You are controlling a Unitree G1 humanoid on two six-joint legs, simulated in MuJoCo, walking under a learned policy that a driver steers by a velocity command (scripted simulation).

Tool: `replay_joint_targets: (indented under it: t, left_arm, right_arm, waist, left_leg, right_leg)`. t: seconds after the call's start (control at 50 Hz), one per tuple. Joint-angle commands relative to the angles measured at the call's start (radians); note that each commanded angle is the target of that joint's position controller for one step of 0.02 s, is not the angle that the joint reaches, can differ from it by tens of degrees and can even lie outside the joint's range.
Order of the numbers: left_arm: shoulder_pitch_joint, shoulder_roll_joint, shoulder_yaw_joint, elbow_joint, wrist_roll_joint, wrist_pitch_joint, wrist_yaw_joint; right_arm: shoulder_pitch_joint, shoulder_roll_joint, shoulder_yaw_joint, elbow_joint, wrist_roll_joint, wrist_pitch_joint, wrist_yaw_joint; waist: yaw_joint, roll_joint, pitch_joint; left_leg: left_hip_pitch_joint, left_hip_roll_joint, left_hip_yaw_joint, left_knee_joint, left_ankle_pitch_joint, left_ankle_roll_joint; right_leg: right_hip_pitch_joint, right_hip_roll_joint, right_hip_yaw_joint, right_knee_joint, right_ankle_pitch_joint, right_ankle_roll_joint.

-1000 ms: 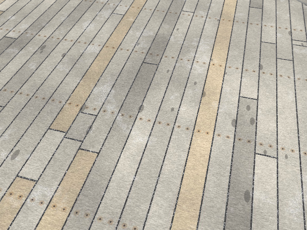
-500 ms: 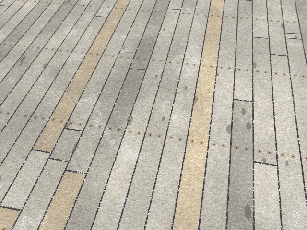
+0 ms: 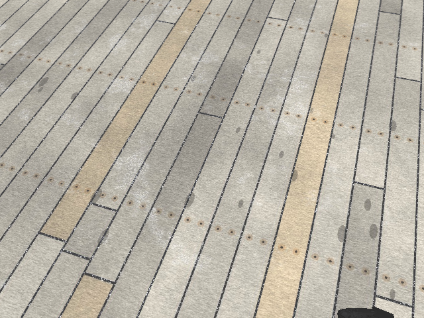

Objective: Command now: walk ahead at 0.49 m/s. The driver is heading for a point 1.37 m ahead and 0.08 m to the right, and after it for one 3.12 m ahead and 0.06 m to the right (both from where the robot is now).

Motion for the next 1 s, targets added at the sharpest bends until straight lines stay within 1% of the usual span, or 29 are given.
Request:
replay_joint_targets:
  t: [0.02, 0.04, 0.06, 0.08, 0.1, 0.12, 0.14, 0.16, 0.2, 0.24, 0.28, 0.36, 0.4, 0.46, 0.52, 0.56, 0.58, 0.6, 0.62, 0.64, 0.66, 0.68, 0.7, 0.72, 0.74, 0.78, 0.82, 0.9, 1.0]
  left_arm:
    - [-0.008, 0.174, 0.033, -0.02, 0.01, -0.005, 0.018]
    - [-0.033, 0.191, 0.038, -0.021, 0.009, 0.001, 0.017]
    - [-0.056, 0.18, 0.033, -0.039, 0.003, 0.0, 0.009]
    - [0.002, 0.087, 0.016, -0.062, -0.006, 0.0, 0.001]
    - [0.067, 0.119, 0.031, -0.046, -0.008, 0.006, -0.005]
    - [-0.04, 0.166, 0.041, -0.072, 0.008, 0.007, -0.004]
    - [-0.115, 0.164, 0.043, -0.09, 0.011, 0.003, -0.011]
    - [-0.133, 0.143, 0.043, -0.089, 0.013, 0.007, -0.014]
    - [-0.106, 0.094, 0.034, -0.08, 0.027, 0.032, -0.027]
    - [-0.136, 0.082, 0.034, -0.091, 0.028, 0.045, -0.035]
    - [-0.234, 0.093, 0.035, -0.126, 0.026, 0.052, -0.039]
    - [-0.419, 0.094, 0.03, -0.182, 0.014, 0.053, -0.042]
    - [-0.489, 0.085, 0.024, -0.2, 0.009, 0.053, -0.043]
    - [-0.576, 0.089, 0.021, -0.223, 0.008, 0.051, -0.041]
    - [-0.623, 0.102, 0.024, -0.247, 0.008, 0.042, -0.039]
    - [-0.558, 0.115, 0.032, -0.233, 0.009, 0.032, -0.033]
    - [-0.458, 0.13, 0.042, -0.2, 0.01, 0.026, -0.026]
    - [-0.287, 0.153, 0.057, -0.14, 0.017, 0.016, -0.016]
    - [-0.106, 0.22, 0.079, -0.097, 0.041, 0.007, -0.004]
    - [-0.017, 0.322, 0.108, -0.084, 0.056, 0.012, -0.003]
    - [-0.075, 0.26, 0.1, -0.082, 0.012, 0.026, -0.015]
    - [-0.192, 0.218, 0.086, -0.096, 0.0, 0.026, -0.019]
    - [-0.251, 0.161, 0.074, -0.101, 0.002, 0.017, -0.023]
    - [-0.266, 0.129, 0.064, -0.091, 0.004, 0.009, -0.021]
    - [-0.264, 0.095, 0.053, -0.073, 0.002, 0.004, -0.018]
    - [-0.211, 0.097, 0.051, -0.042, 0.0, -0.011, -0.015]
    - [-0.174, 0.128, 0.056, -0.022, -0.003, -0.018, -0.014]
    - [-0.102, 0.128, 0.049, 0.0, -0.003, -0.014, -0.015]
    - [-0.007, 0.135, 0.044, 0.031, 0.001, -0.013, -0.008]
  right_arm:
    - [0.157, -0.128, -0.039, 0.009, 0.003, -0.019, -0.024]
    - [0.306, -0.144, -0.051, 0.059, 0.003, -0.026, -0.033]
    - [0.455, -0.185, -0.068, 0.095, -0.016, -0.031, -0.046]
    - [0.523, -0.262, -0.086, 0.1, -0.037, -0.031, -0.049]
    - [0.467, -0.239, -0.086, 0.105, -0.009, -0.022, -0.034]
    - [0.35, -0.181, -0.075, 0.087, 0.016, -0.022, -0.027]
    - [0.284, -0.125, -0.062, 0.077, 0.018, -0.03, -0.021]
    - [0.268, -0.09, -0.052, 0.087, 0.009, -0.04, -0.019]
    - [0.3, -0.063, -0.039, 0.122, 0.007, -0.06, -0.027]
    - [0.355, -0.088, -0.042, 0.153, 0.011, -0.076, -0.027]
    - [0.393, -0.113, -0.045, 0.17, 0.012, -0.079, -0.026]
    - [0.475, -0.108, -0.036, 0.194, 0.016, -0.074, -0.026]
    - [0.52, -0.108, -0.032, 0.207, 0.014, -0.073, -0.03]
    - [0.574, -0.111, -0.028, 0.227, 0.006, -0.069, -0.039]
    - [0.588, -0.126, -0.031, 0.242, -0.006, -0.063, -0.049]
    - [0.552, -0.139, -0.034, 0.242, -0.008, -0.062, -0.055]
    - [0.537, -0.148, -0.036, 0.243, -0.007, -0.06, -0.056]
    - [0.517, -0.15, -0.036, 0.241, -0.001, -0.058, -0.053]
    - [0.502, -0.129, -0.027, 0.213, 0.009, -0.062, -0.05]
    - [0.619, -0.02, -0.006, 0.194, 0.051, -0.061, -0.039]
    - [0.567, -0.131, -0.038, 0.207, 0.021, -0.06, -0.043]
    - [0.474, -0.131, -0.043, 0.17, 0.014, -0.063, -0.041]
    - [0.419, -0.114, -0.041, 0.157, 0.011, -0.066, -0.037]
    - [0.403, -0.099, -0.044, 0.156, 0.002, -0.057, -0.034]
    - [0.419, -0.077, -0.041, 0.158, -0.012, -0.042, -0.027]
    - [0.429, -0.048, -0.039, 0.161, -0.019, -0.021, -0.015]
    - [0.371, -0.049, -0.04, 0.139, -0.021, -0.009, -0.008]
    - [0.176, -0.062, -0.038, 0.073, -0.012, -0.005, -0.004]
    - [0.011, -0.051, -0.024, 0.024, -0.001, -0.009, -0.005]
  waist:
    - [-0.135, -0.113, -0.074]
    - [-0.199, -0.107, -0.139]
    - [-0.262, -0.066, -0.224]
    - [-0.216, 0.111, -0.315]
    - [-0.161, 0.137, -0.319]
    - [-0.126, 0.032, -0.141]
    - [-0.108, -0.009, -0.048]
    - [-0.071, -0.048, -0.001]
    - [-0.026, -0.027, -0.002]
    - [-0.02, -0.008, 0.003]
    - [-0.032, 0.004, 0.026]
    - [-0.082, 0.019, 0.038]
    - [-0.108, 0.034, 0.034]
    - [-0.138, 0.045, 0.036]
    - [-0.136, 0.051, 0.043]
    - [-0.088, 0.06, 0.017]
    - [-0.045, 0.065, -0.032]
    - [0.028, 0.04, -0.117]
    - [0.094, -0.01, -0.233]
    - [0.059, -0.243, -0.384]
    - [0.05, -0.117, -0.349]
    - [0.001, -0.094, -0.179]
    - [-0.021, -0.048, -0.106]
    - [-0.052, -0.045, -0.06]
    - [-0.083, -0.062, -0.046]
    - [-0.1, -0.066, -0.048]
    - [-0.106, -0.07, -0.024]
    - [-0.069, -0.072, 0.024]
    - [-0.019, -0.085, 0.034]
  left_leg:
    - [0.262, -0.072, 0.005, -0.038, -0.081, 0.056]
    - [0.426, -0.068, -0.011, -0.108, -0.057, 0.078]
    - [0.659, 0.054, -0.136, -0.129, -0.132, 0.124]
    - [0.867, 0.329, -0.522, -0.145, -0.212, 0.216]
    - [0.89, 0.421, -0.867, -0.306, -0.325, 0.324]
    - [0.731, 0.377, -0.722, -0.37, -0.426, 0.28]
    - [0.583, 0.338, -0.609, -0.419, -0.376, 0.25]
    - [0.483, 0.296, -0.521, -0.446, -0.275, 0.213]
    - [0.385, 0.234, -0.389, -0.47, -0.122, 0.167]
    - [0.369, 0.212, -0.318, -0.486, -0.016, 0.162]
    - [0.38, 0.192, -0.268, -0.511, 0.017, 0.149]
    - [0.449, 0.152, -0.198, -0.5, 0.172, 0.096]
    - [0.499, 0.15, -0.183, -0.487, 0.218, 0.078]
    - [0.613, 0.173, -0.184, -0.455, 0.281, 0.084]
    - [0.719, 0.221, -0.194, -0.4, 0.374, 0.104]
    - [0.728, 0.229, -0.173, -0.309, 0.573, 0.088]
    - [0.718, 0.222, -0.162, -0.203, 0.69, 0.076]
    - [0.658, 0.188, -0.129, -0.022, 0.683, 0.057]
    - [0.452, 0.151, -0.105, 0.236, 0.407, 0.04]
    - [0.077, -0.031, -0.03, 0.649, -0.285, -0.014]
    - [-0.027, -0.031, -0.161, 0.75, -0.443, 0.002]
    - [-0.069, 0.024, -0.173, 0.728, -0.352, 0.007]
    - [-0.043, 0.056, -0.17, 0.675, -0.289, 0.006]
    - [0.0, 0.081, -0.168, 0.62, -0.264, 0.001]
    - [0.051, 0.095, -0.165, 0.575, -0.25, -0.01]
    - [0.08, 0.094, -0.143, 0.538, -0.233, -0.025]
    - [0.031, 0.107, -0.124, 0.488, -0.182, -0.039]
    - [-0.064, 0.124, -0.09, 0.303, -0.037, -0.065]
    - [-0.04, 0.089, -0.049, 0.084, 0.048, -0.059]
  right_leg:
    - [-0.053, -0.291, 0.05, 0.291, 1.278, 0.006]
    - [-0.095, -0.28, 0.041, 0.47, 1.225, 0.006]
    - [-0.265, -0.247, 0.026, 0.711, 0.955, -0.001]
    - [-0.539, -0.102, -0.042, 1.08, 0.199, 0.015]
    - [-0.771, -0.008, 0.037, 1.274, -0.156, 0.012]
    - [-0.838, -0.093, 0.069, 1.234, -0.041, -0.004]
    - [-0.814, -0.123, 0.059, 1.179, 0.026, -0.004]
    - [-0.767, -0.153, 0.059, 1.122, 0.052, 0.001]
    - [-0.677, -0.183, 0.051, 1.041, 0.069, 0.027]
    - [-0.695, -0.196, 0.023, 0.989, 0.1, 0.045]
    - [-0.769, -0.218, -0.002, 0.914, 0.181, 0.062]
    - [-0.825, -0.214, -0.049, 0.698, 0.335, 0.084]
    - [-0.817, -0.196, -0.067, 0.606, 0.382, 0.085]
    - [-0.832, -0.171, -0.081, 0.513, 0.374, 0.076]
    - [-0.833, -0.152, -0.079, 0.449, 0.285, 0.048]
    - [-0.708, -0.113, -0.092, 0.395, 0.2, 0.014]
    - [-0.581, -0.08, -0.102, 0.365, 0.175, -0.007]
    - [-0.372, -0.063, -0.107, 0.301, 0.218, -0.035]
    - [-0.095, -0.222, 0.06, 0.302, 0.161, -0.087]
    - [0.207, -0.535, 0.552, 0.24, 0.105, -0.245]
    - [0.135, -0.514, 0.662, 0.143, 0.076, -0.242]
    - [-0.017, -0.475, 0.487, 0.116, 0.096, -0.209]
    - [-0.142, -0.434, 0.386, 0.079, 0.189, -0.181]
    - [-0.232, -0.387, 0.302, 0.056, 0.257, -0.144]
    - [-0.297, -0.349, 0.235, 0.035, 0.297, -0.115]
    - [-0.329, -0.325, 0.179, 0.016, 0.382, -0.108]
    - [-0.339, -0.312, 0.137, -0.012, 0.398, -0.11]
    - [-0.31, -0.283, 0.086, -0.045, 0.436, -0.094]
    - [-0.209, -0.286, 0.051, -0.029, 0.521, -0.079]
Velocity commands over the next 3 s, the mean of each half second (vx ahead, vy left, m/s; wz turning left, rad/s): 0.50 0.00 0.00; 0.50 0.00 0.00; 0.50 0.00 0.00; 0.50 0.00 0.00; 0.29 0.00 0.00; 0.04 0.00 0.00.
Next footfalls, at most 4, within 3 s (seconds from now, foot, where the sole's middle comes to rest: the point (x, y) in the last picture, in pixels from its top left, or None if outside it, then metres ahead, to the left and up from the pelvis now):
0.06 left None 0.21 0.06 -0.77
0.62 right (276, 295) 0.51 -0.11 -0.77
1.18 left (222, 209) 0.81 0.07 -0.77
1.74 right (270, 145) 1.11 -0.11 -0.77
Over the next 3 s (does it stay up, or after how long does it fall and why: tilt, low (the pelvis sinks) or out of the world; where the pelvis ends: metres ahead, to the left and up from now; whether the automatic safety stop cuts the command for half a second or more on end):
stays up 1.30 -0.02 0.02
